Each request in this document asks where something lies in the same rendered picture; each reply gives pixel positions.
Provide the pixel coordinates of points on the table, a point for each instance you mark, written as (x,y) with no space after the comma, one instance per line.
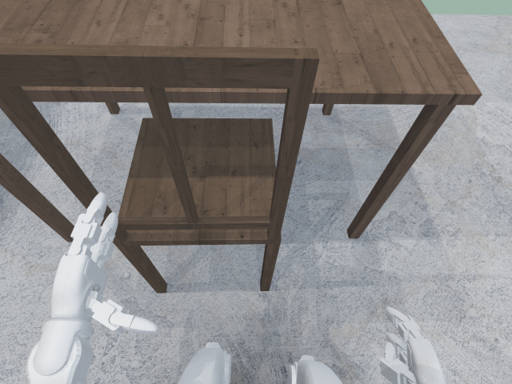
(388,52)

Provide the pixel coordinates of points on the chair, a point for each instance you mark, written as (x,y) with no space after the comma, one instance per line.
(192,181)

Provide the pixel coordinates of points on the left robot hand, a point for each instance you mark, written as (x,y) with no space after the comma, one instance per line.
(82,267)

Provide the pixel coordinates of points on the robot left forearm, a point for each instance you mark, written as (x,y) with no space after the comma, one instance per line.
(63,355)

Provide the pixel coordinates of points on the right robot shin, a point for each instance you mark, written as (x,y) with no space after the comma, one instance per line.
(306,357)

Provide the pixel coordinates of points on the right robot hand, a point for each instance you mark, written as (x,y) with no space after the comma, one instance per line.
(418,362)

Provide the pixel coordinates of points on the left robot thigh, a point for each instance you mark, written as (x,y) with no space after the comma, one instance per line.
(207,366)

